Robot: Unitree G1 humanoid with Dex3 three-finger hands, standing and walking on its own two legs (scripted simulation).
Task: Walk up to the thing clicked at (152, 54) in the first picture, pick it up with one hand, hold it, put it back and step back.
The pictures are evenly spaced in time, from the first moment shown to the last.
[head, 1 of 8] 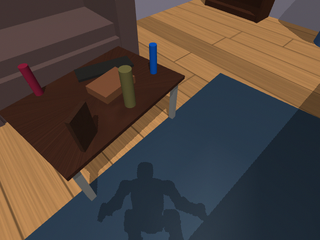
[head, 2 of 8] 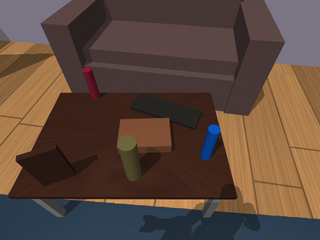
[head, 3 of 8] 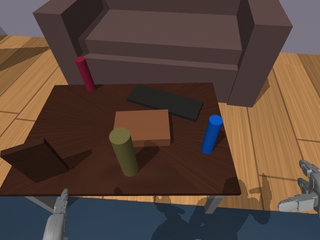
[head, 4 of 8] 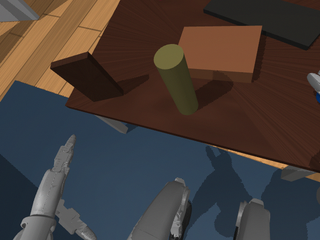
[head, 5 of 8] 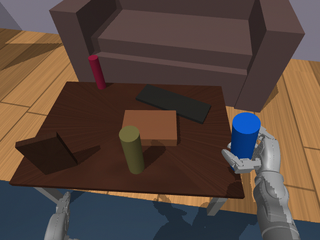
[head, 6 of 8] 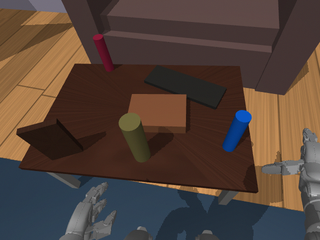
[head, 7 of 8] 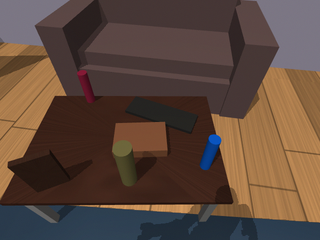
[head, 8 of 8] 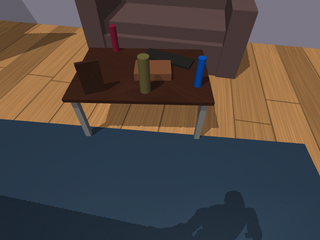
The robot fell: no
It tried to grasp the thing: yes
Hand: right
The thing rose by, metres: 0.29
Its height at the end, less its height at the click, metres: +0.00
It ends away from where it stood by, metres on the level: 0.03
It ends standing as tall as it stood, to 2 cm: yes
